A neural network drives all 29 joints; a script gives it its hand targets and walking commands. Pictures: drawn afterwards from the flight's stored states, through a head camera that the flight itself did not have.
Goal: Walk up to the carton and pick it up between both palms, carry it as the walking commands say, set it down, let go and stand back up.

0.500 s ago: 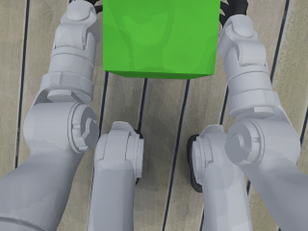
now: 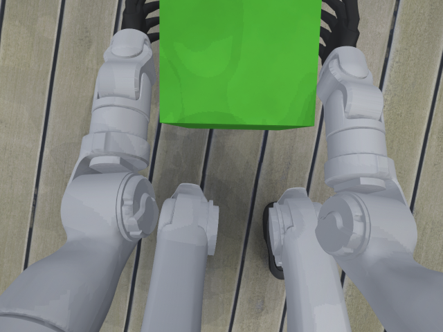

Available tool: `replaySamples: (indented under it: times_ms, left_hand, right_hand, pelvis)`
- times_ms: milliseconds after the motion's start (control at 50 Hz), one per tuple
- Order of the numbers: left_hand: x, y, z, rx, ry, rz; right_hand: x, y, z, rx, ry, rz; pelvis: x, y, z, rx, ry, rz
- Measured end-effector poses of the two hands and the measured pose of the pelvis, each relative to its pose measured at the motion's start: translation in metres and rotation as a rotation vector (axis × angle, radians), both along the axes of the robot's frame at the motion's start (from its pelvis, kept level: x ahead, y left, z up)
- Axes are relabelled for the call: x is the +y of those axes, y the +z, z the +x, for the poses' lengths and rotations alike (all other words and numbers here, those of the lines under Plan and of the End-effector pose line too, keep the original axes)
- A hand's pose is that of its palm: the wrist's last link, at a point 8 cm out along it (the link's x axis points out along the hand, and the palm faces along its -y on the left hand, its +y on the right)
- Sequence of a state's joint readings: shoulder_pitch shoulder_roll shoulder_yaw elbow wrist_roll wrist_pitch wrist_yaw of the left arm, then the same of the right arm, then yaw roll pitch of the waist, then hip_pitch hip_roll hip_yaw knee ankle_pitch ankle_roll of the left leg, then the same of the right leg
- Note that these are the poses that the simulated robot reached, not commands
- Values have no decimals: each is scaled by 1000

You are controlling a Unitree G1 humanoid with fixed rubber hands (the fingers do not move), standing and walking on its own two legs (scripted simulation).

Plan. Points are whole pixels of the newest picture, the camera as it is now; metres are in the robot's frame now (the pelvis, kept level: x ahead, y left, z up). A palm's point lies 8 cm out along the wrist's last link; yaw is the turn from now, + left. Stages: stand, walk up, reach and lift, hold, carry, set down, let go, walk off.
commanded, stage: reach and lift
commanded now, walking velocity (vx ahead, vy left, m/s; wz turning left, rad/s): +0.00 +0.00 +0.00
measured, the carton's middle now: (236, 65) +0.52 +0.04 -0.17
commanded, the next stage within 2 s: none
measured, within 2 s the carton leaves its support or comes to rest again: neither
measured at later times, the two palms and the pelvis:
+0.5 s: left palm (123, 22) +0.51 +0.18 -0.03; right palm (373, 39) +0.51 -0.11 -0.02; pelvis +0.00 +0.00 +0.06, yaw +1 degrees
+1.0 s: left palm out of the picture +0.49 +0.18 +0.06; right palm (428, 23) +0.50 -0.11 +0.06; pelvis +0.01 +0.00 +0.11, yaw +1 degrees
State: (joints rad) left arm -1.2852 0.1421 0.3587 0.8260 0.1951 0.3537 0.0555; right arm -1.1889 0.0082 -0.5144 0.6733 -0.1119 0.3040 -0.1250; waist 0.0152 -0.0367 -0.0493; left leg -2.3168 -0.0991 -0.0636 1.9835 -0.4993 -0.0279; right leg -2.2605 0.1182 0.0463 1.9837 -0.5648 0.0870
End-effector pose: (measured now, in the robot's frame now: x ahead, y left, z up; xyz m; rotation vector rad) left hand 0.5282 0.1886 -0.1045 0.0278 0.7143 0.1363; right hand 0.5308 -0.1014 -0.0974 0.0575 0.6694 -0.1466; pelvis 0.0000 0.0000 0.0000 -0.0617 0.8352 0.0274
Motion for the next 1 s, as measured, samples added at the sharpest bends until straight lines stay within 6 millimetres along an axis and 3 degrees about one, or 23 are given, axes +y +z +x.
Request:
replaySamples:
  times_ms: [220, 380, 680, 1000]
  left_hand:
    - [-10, 38, -6, -10, 1, 1]
    - [-8, 61, -13, 19, 7, 6]
    - [-3, 106, -27, 20, 22, -15]
    - [-10, 160, -34, -6, 15, -15]
  right_hand:
    - [-10, 39, -5, -10, 7, -7]
    - [-8, 56, -13, 18, 12, -1]
    - [-3, 106, -23, 20, 16, -9]
    - [-10, 157, -35, -5, 7, -8]
  pelvis:
    - [-1, 23, -1, 7, -1, 9]
    - [-2, 42, 0, 3, -1, 16]
    - [1, 77, 6, -26, 0, 18]
    - [4, 113, 13, -64, 11, 12]
